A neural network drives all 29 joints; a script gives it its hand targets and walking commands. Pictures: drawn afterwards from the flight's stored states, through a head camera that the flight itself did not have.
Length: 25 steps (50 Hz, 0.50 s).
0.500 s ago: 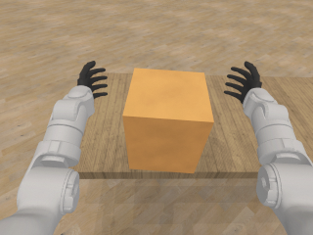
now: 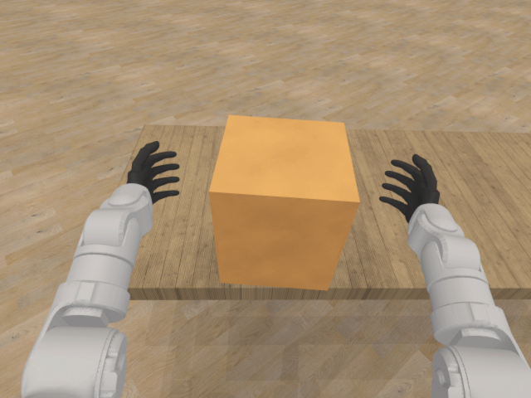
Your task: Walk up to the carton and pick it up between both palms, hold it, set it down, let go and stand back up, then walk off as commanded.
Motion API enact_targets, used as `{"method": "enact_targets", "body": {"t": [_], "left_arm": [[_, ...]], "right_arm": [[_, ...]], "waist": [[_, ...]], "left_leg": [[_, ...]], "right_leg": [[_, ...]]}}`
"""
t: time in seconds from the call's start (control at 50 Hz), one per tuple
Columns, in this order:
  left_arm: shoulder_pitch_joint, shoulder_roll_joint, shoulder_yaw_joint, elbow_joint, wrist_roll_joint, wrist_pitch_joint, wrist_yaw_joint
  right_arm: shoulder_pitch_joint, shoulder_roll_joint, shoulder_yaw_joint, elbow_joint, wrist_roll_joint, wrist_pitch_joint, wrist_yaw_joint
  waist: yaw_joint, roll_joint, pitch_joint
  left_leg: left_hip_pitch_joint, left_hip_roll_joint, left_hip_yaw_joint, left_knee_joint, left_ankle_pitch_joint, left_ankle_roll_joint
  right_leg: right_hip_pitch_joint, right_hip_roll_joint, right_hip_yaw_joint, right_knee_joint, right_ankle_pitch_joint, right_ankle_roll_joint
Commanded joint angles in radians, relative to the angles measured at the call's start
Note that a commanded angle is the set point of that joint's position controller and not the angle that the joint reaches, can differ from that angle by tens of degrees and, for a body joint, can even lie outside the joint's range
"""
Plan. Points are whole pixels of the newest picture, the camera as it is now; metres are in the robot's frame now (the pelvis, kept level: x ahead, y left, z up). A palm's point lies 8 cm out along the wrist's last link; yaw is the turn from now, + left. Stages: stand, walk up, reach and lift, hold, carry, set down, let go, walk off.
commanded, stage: set down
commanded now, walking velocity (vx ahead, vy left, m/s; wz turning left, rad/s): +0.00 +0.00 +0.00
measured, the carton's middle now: (279, 205) +0.46 -0.05 +0.03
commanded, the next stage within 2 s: let go in 1.72 s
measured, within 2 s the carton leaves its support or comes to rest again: neither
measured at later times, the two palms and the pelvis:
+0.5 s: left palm (134, 243) +0.36 +0.18 +0.07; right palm (433, 261) +0.30 -0.27 +0.07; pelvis -0.01 +0.00 +0.00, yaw +0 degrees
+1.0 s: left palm (123, 311) +0.29 +0.20 +0.00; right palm (434, 319) +0.24 -0.27 +0.01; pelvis +0.01 +0.00 +0.00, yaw +0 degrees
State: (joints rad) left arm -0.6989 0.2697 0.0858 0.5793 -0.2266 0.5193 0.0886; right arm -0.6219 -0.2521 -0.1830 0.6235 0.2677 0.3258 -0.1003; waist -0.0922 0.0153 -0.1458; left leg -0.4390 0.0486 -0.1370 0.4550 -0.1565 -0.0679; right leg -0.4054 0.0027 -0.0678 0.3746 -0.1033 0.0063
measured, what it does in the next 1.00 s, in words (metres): stands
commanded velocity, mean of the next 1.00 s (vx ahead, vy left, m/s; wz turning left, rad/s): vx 0.00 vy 0.00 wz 0.00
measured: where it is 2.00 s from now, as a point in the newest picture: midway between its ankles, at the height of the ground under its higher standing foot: outside the picture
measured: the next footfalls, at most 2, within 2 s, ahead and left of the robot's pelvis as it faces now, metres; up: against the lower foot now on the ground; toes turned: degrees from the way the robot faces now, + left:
none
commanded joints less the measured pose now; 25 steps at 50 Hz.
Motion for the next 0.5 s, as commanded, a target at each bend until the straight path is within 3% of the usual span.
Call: {"method": "enact_targets", "body": {"t": [0.0, 0.02, 0.04, 0.06, 0.08, 0.1, 0.12, 0.14, 0.18, 0.2, 0.22, 0.24, 0.26, 0.28, 0.3, 0.32, 0.34, 0.36, 0.38, 0.4, 0.42, 0.46, 0.48], "left_arm": [[-0.477, 0.151, -0.028, -0.438, -0.024, -0.115, -0.016], [-0.341, 0.113, -0.045, -0.44, -0.029, -0.119, -0.017], [-0.377, 0.133, -0.041, -0.45, -0.02, -0.13, -0.018], [-0.188, 0.077, -0.054, -0.426, 0.006, -0.139, -0.024], [-0.166, 0.109, -0.022, -0.448, 0.012, -0.142, -0.035], [-0.235, 0.117, -0.044, -0.396, 0.001, -0.142, -0.043], [-0.108, 0.09, -0.047, -0.38, 0.016, -0.16, -0.05], [-0.181, 0.116, -0.054, -0.444, 0.005, -0.168, -0.046], [-0.187, 0.142, -0.045, -0.464, -0.008, -0.19, -0.037], [-0.314, 0.142, -0.08, -0.484, -0.049, -0.211, -0.022], [-0.08, 0.088, -0.097, -0.481, -0.046, -0.231, -0.023], [-0.34, 0.162, -0.091, -0.537, -0.06, -0.247, -0.009], [-0.141, 0.131, -0.114, -0.477, -0.072, -0.264, -0.007], [-0.286, 0.159, -0.114, -0.502, -0.088, -0.275, -0.005], [-0.31, 0.144, -0.133, -0.506, -0.112, -0.284, 0.006], [-0.091, 0.113, -0.143, -0.441, -0.097, -0.292, -0.002], [-0.2, 0.132, -0.136, -0.437, -0.092, -0.296, -0.007], [-0.177, 0.147, -0.138, -0.432, -0.104, -0.305, -0.006], [-0.101, 0.121, -0.144, -0.407, -0.098, -0.32, -0.01], [0.042, 0.089, -0.152, -0.456, -0.083, -0.342, -0.013], [-0.086, 0.126, -0.147, -0.46, -0.084, -0.345, -0.019], [0.023, 0.117, -0.133, -0.391, -0.067, -0.354, -0.024], [0.167, 0.079, -0.132, -0.421, -0.035, -0.376, -0.024]], "right_arm": [[-0.493, -0.227, 0.064, -0.443, 0.036, -0.093, 0.015], [-0.364, -0.228, 0.069, -0.386, 0.046, -0.092, 0.024], [-0.395, -0.217, 0.088, -0.414, 0.05, -0.099, 0.026], [-0.229, -0.213, 0.084, -0.361, 0.045, -0.111, 0.029], [-0.218, -0.202, 0.105, -0.433, 0.054, -0.127, 0.022], [-0.278, -0.222, 0.083, -0.41, 0.04, -0.128, 0.021], [-0.153, -0.182, 0.101, -0.367, 0.041, -0.133, 0.026], [-0.236, -0.21, 0.093, -0.439, 0.047, -0.148, 0.031], [-0.24, -0.205, 0.08, -0.489, 0.019, -0.174, 0.036], [-0.349, -0.232, 0.054, -0.503, 0.014, -0.179, 0.048], [-0.122, -0.202, 0.073, -0.465, 0.008, -0.186, 0.059], [-0.388, -0.235, 0.028, -0.591, -0.012, -0.2, 0.057], [-0.196, -0.204, 0.051, -0.545, -0.013, -0.207, 0.065], [-0.306, -0.218, 0.026, -0.581, -0.03, -0.208, 0.066], [-0.358, -0.224, 0.019, -0.602, -0.019, -0.212, 0.077], [-0.124, -0.199, 0.049, -0.541, -0.041, -0.213, 0.078], [-0.24, -0.215, 0.016, -0.583, -0.052, -0.216, 0.077], [-0.215, -0.207, 0.013, -0.596, -0.065, -0.225, 0.073], [-0.128, -0.184, 0.042, -0.55, -0.048, -0.226, 0.079], [0.024, -0.171, 0.045, -0.502, -0.041, -0.245, 0.083], [-0.099, -0.195, 0.036, -0.535, -0.044, -0.25, 0.078], [-0.011, -0.19, 0.051, -0.506, -0.05, -0.263, 0.089], [0.111, -0.158, 0.077, -0.493, -0.031, -0.286, 0.091]], "waist": [[0.042, -0.006, -0.593], [0.029, 0.002, -0.565], [0.048, 0.002, -0.573], [0.038, 0.008, -0.512], [0.059, -0.04, -0.517], [0.038, -0.037, -0.501], [0.042, -0.035, -0.426], [0.062, -0.008, -0.463], [0.07, -0.029, -0.442], [0.06, -0.001, -0.473], [0.058, -0.04, -0.425], [0.08, -0.001, -0.516], [0.066, -0.039, -0.44], [0.059, -0.045, -0.469], [0.055, -0.023, -0.496], [0.045, -0.071, -0.426], [0.047, -0.057, -0.452], [0.038, -0.067, -0.465], [0.036, -0.076, -0.422], [0.023, -0.062, -0.404], [0.027, -0.028, -0.425], [0.034, -0.066, -0.389], [0.054, -0.065, -0.356]], "left_leg": [[0.28, -0.11, 0.187, -0.084, 0.14, 0.031], [0.319, -0.106, 0.186, -0.093, 0.152, 0.028], [0.315, -0.105, 0.189, -0.088, 0.15, 0.025], [0.364, -0.098, 0.18, -0.094, 0.19, 0.024], [0.354, -0.104, 0.189, -0.093, 0.187, 0.028], [0.29, -0.108, 0.192, -0.095, 0.123, 0.039], [0.313, -0.106, 0.192, -0.113, 0.117, 0.044], [0.305, -0.104, 0.192, -0.114, 0.095, 0.044], [0.281, -0.109, 0.193, -0.121, 0.043, 0.046], [0.233, -0.107, 0.187, -0.118, -0.027, 0.05], [0.295, -0.097, 0.19, -0.131, -0.022, 0.055], [0.224, -0.101, 0.197, -0.12, -0.078, 0.051], [0.241, -0.105, 0.194, -0.123, -0.108, 0.06], [0.196, -0.107, 0.196, -0.126, -0.133, 0.068], [0.178, -0.1, 0.184, -0.12, -0.178, 0.07], [0.24, -0.099, 0.18, -0.121, -0.137, 0.073], [0.206, -0.102, 0.186, -0.126, -0.174, 0.072], [0.206, -0.107, 0.195, -0.12, -0.198, 0.076], [0.201, -0.106, 0.183, -0.119, -0.174, 0.081], [0.262, -0.101, 0.178, -0.127, -0.111, 0.07], [0.244, -0.101, 0.177, -0.121, -0.117, 0.06], [0.223, -0.107, 0.182, -0.125, -0.111, 0.079], [0.273, -0.105, 0.179, -0.131, -0.059, 0.073]], "right_leg": [[0.328, 0.062, 0.039, 0.018, 0.194, 0.049], [0.327, 0.063, 0.032, 0.006, 0.197, 0.045], [0.322, 0.06, 0.038, 0.004, 0.185, 0.041], [0.326, 0.068, 0.035, -0.003, 0.194, 0.035], [0.367, 0.061, 0.045, -0.01, 0.226, 0.048], [0.355, 0.057, 0.05, -0.012, 0.187, 0.043], [0.343, 0.054, 0.046, -0.015, 0.149, 0.048], [0.316, 0.06, 0.042, -0.013, 0.105, 0.045], [0.319, 0.057, 0.045, -0.022, 0.045, 0.048], [0.284, 0.06, 0.039, -0.005, -0.026, 0.039], [0.281, 0.058, 0.037, -0.027, -0.037, 0.035], [0.266, 0.05, 0.049, 0.0, -0.076, 0.03], [0.253, 0.047, 0.043, -0.019, -0.103, 0.031], [0.24, 0.045, 0.047, -0.01, -0.129, 0.026], [0.206, 0.042, 0.045, 0.004, -0.144, 0.029], [0.221, 0.041, 0.031, -0.02, -0.119, 0.023], [0.211, 0.041, 0.047, -0.015, -0.16, 0.02], [0.208, 0.033, 0.051, -0.012, -0.152, 0.028], [0.215, 0.031, 0.057, -0.009, -0.131, 0.018], [0.245, 0.034, 0.051, -0.015, -0.078, 0.017], [0.242, 0.032, 0.057, -0.011, -0.069, 0.018], [0.251, 0.026, 0.062, -0.013, -0.065, 0.019], [0.269, 0.032, 0.057, -0.017, -0.041, 0.019]]}}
